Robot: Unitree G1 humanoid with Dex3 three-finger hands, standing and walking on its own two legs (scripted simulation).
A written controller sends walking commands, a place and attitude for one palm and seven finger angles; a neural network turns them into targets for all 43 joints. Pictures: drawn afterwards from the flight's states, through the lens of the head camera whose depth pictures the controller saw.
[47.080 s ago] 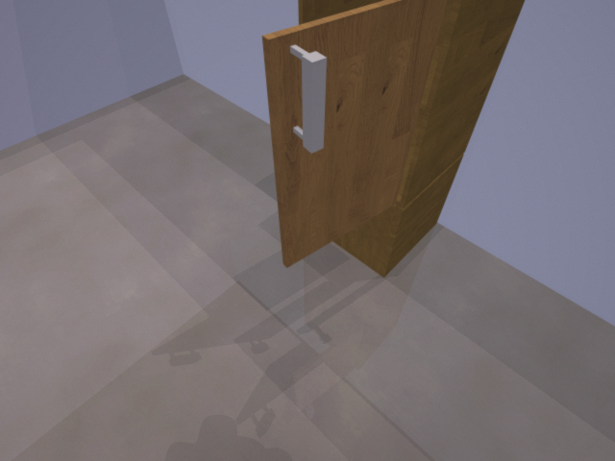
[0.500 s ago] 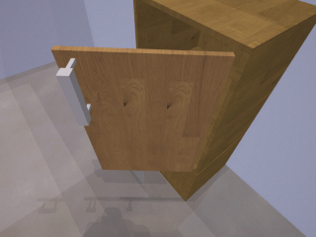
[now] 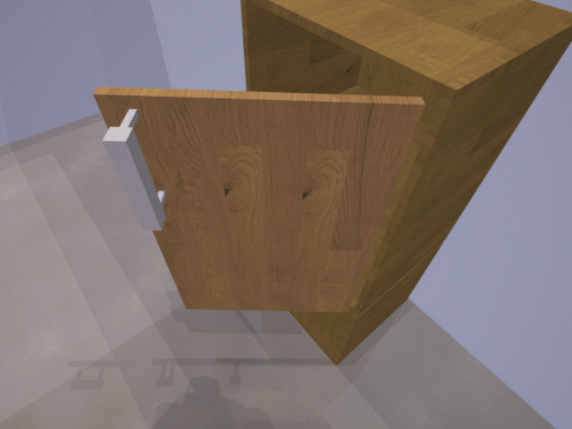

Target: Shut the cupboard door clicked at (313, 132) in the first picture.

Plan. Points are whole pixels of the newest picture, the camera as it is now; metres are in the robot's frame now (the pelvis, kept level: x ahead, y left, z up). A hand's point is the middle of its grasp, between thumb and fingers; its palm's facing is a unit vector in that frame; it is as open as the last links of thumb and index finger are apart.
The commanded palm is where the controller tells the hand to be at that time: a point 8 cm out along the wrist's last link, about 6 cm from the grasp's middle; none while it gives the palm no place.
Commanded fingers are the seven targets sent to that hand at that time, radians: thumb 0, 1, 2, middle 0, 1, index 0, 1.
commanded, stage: raise the hand and make a fist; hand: left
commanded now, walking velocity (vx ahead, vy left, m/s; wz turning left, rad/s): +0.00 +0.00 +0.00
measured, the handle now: (143, 172) +0.40 +0.23 +0.14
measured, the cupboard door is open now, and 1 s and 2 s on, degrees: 50 50 50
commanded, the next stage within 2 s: bring the fist close to the handle in 1.98 s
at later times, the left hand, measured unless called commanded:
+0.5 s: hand out of the picture +0.10 +0.20 -0.05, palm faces +0.14 -0.99 -0.02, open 6.1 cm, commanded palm +0.11 +0.24 -0.01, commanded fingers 0.00 0.90 0.90 -0.60 -0.74 -0.60 -0.74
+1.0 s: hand (85, 379) +0.16 +0.24 +0.07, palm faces +0.13 -0.99 -0.05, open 3.8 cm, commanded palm +0.12 +0.27 +0.07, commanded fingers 0.00 0.90 0.90 -1.06 -1.24 -1.06 -1.24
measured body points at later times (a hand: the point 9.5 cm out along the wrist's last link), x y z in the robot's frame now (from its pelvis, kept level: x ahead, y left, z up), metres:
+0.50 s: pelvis -0.06 -0.03 -0.07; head -0.03 -0.02 +0.38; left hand +0.09 +0.25 -0.04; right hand +0.16 -0.27 -0.11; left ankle +0.00 +0.12 -0.74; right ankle -0.07 -0.10 -0.74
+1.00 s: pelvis -0.05 +0.03 -0.04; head -0.03 +0.03 +0.41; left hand +0.14 +0.29 +0.07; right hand +0.11 -0.20 -0.12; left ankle +0.00 +0.12 -0.74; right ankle -0.07 -0.10 -0.74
